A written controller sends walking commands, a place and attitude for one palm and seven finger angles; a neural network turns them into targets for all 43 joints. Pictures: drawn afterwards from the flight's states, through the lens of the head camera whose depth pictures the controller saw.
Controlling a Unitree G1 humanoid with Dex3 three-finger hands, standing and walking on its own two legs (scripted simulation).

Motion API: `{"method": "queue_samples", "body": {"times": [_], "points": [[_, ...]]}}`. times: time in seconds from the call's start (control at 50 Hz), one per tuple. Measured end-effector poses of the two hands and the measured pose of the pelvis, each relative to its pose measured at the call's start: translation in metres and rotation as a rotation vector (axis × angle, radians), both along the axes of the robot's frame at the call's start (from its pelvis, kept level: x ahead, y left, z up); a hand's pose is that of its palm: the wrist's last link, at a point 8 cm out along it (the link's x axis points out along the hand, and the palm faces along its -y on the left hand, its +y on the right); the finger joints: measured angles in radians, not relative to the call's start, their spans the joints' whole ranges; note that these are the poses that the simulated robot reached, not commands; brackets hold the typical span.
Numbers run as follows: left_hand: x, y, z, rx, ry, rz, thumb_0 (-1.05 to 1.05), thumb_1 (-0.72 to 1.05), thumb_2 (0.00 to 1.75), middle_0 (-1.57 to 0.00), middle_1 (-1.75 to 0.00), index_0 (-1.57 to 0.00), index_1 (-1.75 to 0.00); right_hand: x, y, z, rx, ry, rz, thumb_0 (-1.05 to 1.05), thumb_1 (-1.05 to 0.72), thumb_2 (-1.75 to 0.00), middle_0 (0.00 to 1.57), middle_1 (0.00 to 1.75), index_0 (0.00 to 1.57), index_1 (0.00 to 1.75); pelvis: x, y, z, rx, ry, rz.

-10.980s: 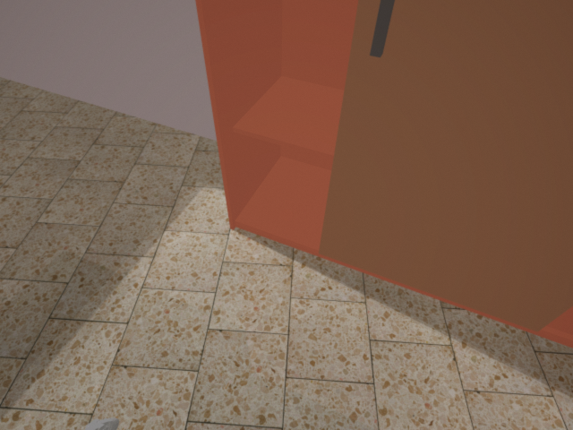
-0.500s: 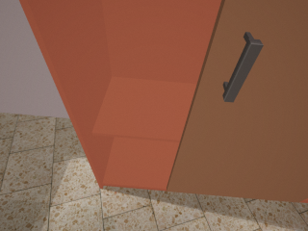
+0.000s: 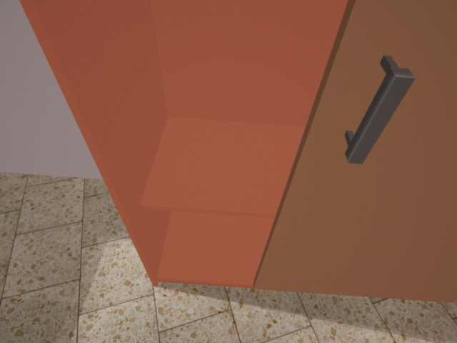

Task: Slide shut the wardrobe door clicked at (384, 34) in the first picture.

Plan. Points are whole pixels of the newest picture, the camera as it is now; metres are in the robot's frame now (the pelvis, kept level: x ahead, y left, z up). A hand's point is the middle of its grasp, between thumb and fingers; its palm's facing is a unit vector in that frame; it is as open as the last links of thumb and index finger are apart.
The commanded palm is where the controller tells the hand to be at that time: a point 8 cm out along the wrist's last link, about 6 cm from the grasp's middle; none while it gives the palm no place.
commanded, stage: come to a stop and stand still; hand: right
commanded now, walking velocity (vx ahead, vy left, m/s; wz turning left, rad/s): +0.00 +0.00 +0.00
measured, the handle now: (370, 112) +0.42 -0.18 +0.22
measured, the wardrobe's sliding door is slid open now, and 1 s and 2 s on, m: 0.41 0.41 0.41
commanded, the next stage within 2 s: look again from close up in 0.36 s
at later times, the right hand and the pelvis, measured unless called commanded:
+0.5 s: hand out of the picture -0.01 -0.14 -0.17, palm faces +0.03 +0.98 -0.18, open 7.4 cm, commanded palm none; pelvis +0.01 +0.01 +0.00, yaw +0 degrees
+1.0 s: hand out of the picture -0.03 -0.14 -0.17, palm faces +0.05 +0.98 -0.17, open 7.4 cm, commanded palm none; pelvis +0.00 +0.01 +0.00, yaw -1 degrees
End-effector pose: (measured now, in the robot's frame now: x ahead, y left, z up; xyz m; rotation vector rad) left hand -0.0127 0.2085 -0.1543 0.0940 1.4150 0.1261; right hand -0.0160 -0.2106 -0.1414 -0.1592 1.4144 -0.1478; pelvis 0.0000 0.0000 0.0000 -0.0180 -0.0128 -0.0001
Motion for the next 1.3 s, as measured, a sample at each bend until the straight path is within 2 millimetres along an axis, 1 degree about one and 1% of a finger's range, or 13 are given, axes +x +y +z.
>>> {"method": "queue_samples", "body": {"times": [0.26, 0.54, 0.92, 1.3], "points": [[0.007, 0.007, 0.001, 0.001, 0.0, -0.002, 0.0, 0.92, 0.9, -0.2, -0.3, -0.19, -0.3, 0.003, 0.011, 0.0, 0.007, -0.005, -0.011, 0.0, -0.91, -0.9, 0.2, 0.3, 0.2, 0.3, 0.008, 0.008, 0.0, 0.0, -0.006, -0.003], [0.003, 0.008, 0.001, -0.004, 0.01, -0.004, 0.0, 0.91, 0.9, -0.2, -0.3, -0.19, -0.3, -0.005, 0.019, -0.001, 0.018, 0.002, -0.029, 0.0, -0.91, -0.9, 0.2, 0.3, 0.2, 0.3, 0.008, 0.013, 0.001, 0.001, -0.01, -0.01], [-0.005, 0.005, 0.002, -0.006, 0.024, -0.007, 0.0, 0.91, 0.9, -0.2, -0.3, -0.19, -0.3, -0.021, 0.021, -0.002, 0.023, 0.026, -0.048, 0.0, -0.91, -0.9, 0.2, 0.3, 0.2, 0.3, 0.004, 0.012, 0.001, 0.003, -0.012, -0.015], [-0.007, -0.001, 0.003, -0.002, 0.026, -0.011, 0.0, 0.91, 0.9, -0.2, -0.3, -0.19, -0.3, -0.027, 0.018, -0.005, 0.033, 0.034, -0.051, 0.0, -0.91, -0.9, 0.2, 0.3, 0.2, 0.3, 0.001, 0.006, 0.0, 0.013, -0.004, -0.018]]}}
